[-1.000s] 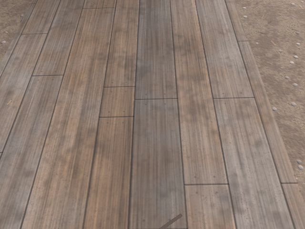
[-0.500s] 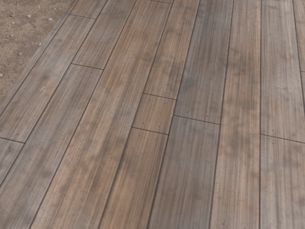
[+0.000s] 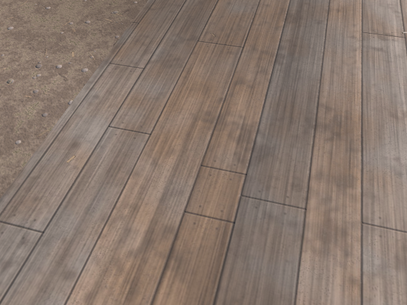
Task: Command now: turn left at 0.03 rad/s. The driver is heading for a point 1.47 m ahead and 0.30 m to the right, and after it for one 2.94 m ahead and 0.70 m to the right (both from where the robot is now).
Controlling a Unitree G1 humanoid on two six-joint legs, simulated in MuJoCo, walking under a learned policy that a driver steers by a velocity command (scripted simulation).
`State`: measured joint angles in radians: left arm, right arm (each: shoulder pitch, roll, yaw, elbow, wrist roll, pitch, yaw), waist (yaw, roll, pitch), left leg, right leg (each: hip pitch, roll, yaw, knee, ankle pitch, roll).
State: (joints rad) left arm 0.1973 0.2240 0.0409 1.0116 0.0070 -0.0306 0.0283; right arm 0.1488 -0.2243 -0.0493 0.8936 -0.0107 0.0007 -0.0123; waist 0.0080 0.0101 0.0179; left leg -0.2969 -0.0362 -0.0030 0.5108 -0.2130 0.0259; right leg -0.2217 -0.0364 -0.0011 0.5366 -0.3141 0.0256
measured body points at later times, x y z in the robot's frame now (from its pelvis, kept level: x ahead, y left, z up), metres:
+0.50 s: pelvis +0.01 -0.01 +0.00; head +0.02 -0.01 +0.45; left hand +0.06 +0.25 -0.15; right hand +0.10 -0.27 -0.14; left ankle +0.04 +0.10 -0.73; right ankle -0.02 -0.13 -0.73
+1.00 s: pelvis +0.01 -0.02 +0.00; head +0.02 -0.01 +0.45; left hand +0.02 +0.23 -0.15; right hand +0.06 -0.26 -0.15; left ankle +0.04 +0.10 -0.73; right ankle -0.02 -0.13 -0.73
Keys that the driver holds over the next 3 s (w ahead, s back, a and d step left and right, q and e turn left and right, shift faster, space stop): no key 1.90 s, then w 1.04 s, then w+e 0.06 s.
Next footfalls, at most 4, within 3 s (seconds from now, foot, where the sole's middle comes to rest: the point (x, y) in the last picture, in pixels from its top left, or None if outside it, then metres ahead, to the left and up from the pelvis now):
2.66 right None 0.50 -0.12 -0.77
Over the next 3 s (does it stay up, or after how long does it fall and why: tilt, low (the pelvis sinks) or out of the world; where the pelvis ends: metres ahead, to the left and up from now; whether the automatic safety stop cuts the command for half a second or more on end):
stays up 0.49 -0.03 0.01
